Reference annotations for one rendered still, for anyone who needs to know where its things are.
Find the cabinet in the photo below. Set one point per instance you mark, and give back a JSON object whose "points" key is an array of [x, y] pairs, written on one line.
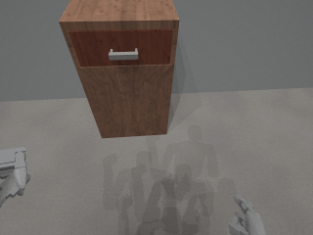
{"points": [[126, 101]]}

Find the robot right hand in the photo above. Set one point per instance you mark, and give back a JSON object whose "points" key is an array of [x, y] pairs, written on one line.
{"points": [[251, 224]]}

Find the drawer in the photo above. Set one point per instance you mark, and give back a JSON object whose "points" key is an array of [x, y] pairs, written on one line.
{"points": [[92, 47]]}

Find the handle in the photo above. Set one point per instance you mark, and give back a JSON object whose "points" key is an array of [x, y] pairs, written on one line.
{"points": [[123, 55]]}

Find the robot left hand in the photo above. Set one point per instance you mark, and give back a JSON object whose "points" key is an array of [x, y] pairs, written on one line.
{"points": [[13, 169]]}

